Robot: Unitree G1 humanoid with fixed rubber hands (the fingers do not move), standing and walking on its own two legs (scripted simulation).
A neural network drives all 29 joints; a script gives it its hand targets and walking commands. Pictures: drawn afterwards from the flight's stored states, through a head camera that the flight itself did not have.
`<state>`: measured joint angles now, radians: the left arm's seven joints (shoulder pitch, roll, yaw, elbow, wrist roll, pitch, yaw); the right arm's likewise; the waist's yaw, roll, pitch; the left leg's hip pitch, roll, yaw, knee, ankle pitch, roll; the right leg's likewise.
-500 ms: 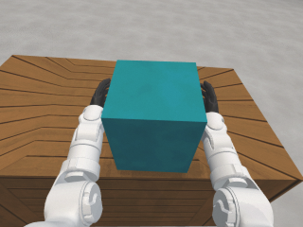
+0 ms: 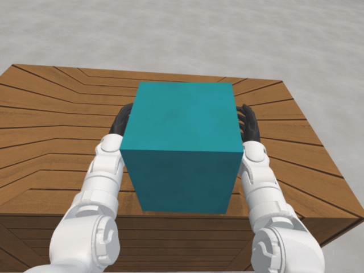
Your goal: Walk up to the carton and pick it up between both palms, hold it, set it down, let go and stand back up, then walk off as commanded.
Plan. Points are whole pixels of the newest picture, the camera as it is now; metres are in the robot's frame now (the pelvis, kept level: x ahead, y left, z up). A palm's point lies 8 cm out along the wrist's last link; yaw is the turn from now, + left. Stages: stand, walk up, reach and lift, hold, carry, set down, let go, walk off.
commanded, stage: set down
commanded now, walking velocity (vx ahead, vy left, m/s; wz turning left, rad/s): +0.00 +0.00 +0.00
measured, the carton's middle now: (184, 150) +0.40 +0.01 +0.07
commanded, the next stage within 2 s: none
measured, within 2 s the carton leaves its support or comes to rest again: rests again in 1.90 s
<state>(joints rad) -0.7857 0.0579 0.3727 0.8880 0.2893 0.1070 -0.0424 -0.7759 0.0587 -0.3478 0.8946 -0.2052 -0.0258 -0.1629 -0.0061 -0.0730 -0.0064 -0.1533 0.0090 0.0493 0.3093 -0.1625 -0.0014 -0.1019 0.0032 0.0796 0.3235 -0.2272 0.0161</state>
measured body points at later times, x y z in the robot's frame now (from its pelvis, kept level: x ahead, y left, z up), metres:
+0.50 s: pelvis +0.01 +0.00 +0.00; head +0.03 +0.03 +0.45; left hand +0.44 +0.17 +0.08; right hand +0.43 -0.13 +0.11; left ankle +0.00 +0.12 -0.75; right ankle -0.04 -0.13 -0.75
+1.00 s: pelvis +0.04 +0.01 +0.00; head +0.07 +0.04 +0.45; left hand +0.46 +0.18 +0.06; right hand +0.45 -0.12 +0.08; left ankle +0.00 +0.12 -0.75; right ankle -0.04 -0.13 -0.75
